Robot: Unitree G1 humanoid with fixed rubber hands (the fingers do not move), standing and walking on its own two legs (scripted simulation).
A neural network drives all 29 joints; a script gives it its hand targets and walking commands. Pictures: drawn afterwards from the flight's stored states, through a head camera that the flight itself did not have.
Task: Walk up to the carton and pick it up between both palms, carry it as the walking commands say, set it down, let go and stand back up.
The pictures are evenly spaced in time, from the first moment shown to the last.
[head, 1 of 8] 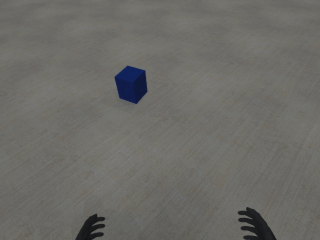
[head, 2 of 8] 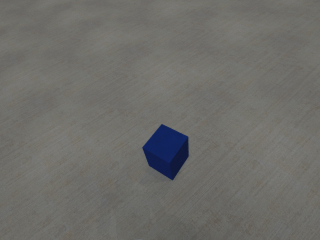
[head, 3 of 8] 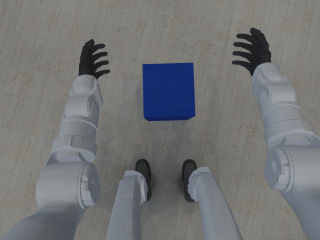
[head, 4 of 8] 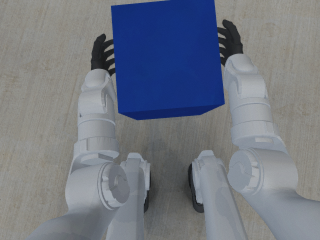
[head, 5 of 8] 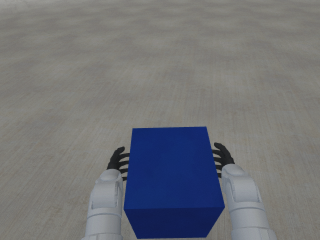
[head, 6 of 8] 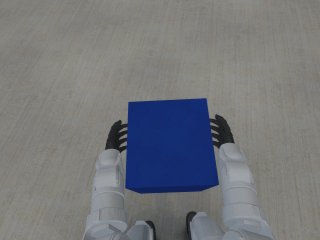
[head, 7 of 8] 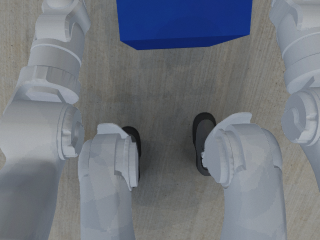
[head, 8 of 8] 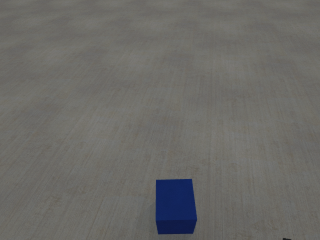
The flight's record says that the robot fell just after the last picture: no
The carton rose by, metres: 0.67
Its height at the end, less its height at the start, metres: +0.00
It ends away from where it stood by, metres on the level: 0.04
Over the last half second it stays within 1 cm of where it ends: yes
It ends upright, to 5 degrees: yes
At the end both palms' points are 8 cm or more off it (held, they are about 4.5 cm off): yes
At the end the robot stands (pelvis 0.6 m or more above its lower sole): yes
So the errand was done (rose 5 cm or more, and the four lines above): yes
